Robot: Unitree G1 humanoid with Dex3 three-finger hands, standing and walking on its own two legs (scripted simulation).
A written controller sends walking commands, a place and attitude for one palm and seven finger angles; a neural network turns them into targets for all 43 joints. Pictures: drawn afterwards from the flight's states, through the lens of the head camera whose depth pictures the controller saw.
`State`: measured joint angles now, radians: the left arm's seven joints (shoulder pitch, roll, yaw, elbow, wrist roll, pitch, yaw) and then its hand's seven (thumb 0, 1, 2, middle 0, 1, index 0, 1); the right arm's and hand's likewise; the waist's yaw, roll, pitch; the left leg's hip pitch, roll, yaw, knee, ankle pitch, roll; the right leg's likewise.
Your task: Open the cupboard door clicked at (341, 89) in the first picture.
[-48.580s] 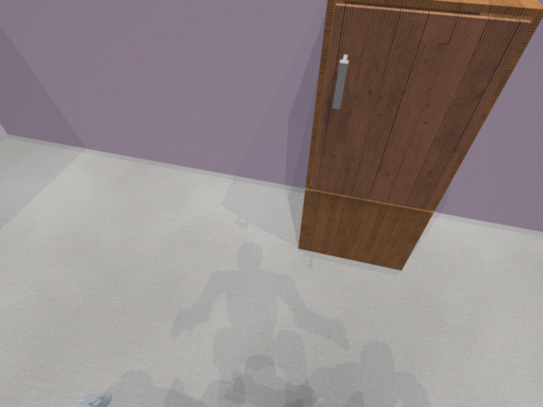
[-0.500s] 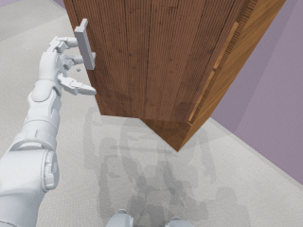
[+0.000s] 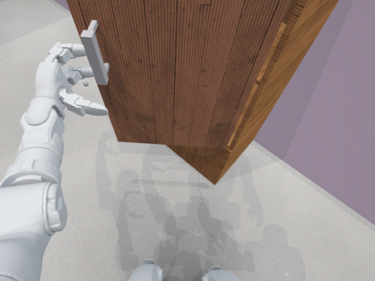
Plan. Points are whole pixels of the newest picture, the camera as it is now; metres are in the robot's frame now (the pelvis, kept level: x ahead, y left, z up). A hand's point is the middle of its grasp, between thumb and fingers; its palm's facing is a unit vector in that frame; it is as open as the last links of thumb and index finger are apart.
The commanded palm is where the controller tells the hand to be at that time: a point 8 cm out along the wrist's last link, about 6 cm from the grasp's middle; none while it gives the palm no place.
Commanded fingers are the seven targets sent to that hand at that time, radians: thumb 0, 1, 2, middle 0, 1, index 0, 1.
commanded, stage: move the hooked fingers beside the handle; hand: left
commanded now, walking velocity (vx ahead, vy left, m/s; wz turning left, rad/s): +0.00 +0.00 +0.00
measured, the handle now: (98, 54) +0.57 +0.19 +0.12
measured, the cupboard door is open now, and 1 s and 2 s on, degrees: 39 39 39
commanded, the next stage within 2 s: none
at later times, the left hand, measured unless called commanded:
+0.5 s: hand (84, 85) +0.49 +0.20 +0.11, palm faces -0.03 -1.00 +0.01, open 14.1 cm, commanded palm +0.46 +0.25 +0.11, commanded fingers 0.00 -0.50 0.30 -0.30 -1.20 -0.30 -1.20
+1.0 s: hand (64, 88) +0.47 +0.24 +0.11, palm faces -0.02 -1.00 +0.01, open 14.0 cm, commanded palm +0.46 +0.29 +0.11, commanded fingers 0.00 -0.50 0.30 -0.30 -1.20 -0.30 -1.20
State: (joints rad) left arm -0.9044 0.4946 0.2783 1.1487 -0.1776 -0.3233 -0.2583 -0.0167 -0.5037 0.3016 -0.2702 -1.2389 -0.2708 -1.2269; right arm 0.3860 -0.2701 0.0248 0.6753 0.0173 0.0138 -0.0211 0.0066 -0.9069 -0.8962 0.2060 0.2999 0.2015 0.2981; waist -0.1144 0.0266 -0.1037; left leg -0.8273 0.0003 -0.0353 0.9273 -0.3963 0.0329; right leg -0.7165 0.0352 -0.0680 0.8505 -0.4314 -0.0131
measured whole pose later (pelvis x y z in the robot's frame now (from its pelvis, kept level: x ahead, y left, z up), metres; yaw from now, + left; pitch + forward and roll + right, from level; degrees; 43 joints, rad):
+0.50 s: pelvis +0.01 +0.00 +0.00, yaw -2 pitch +16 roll -3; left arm -0.80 0.53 0.38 1.10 -0.16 -0.32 -0.33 -0.02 -0.50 0.30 -0.28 -1.20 -0.29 -1.19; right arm 0.39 -0.27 0.03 0.63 0.03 0.06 -0.04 0.01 -0.91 -0.90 0.21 0.30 0.20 0.30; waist -0.13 0.02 -0.11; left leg -0.79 0.02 0.00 0.91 -0.41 0.03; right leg -0.69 0.05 -0.03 0.83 -0.43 -0.01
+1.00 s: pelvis +0.00 +0.00 +0.00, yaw -2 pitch +16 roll -3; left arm -0.81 0.62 0.42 1.15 -0.18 -0.31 -0.42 -0.02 -0.50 0.30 -0.30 -1.20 -0.30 -1.20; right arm 0.37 -0.29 0.04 0.61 0.04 0.07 -0.06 0.01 -0.91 -0.90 0.21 0.30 0.20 0.30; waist -0.14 0.02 -0.11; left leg -0.80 0.02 -0.01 0.91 -0.40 0.03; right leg -0.70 0.06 -0.04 0.83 -0.41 -0.01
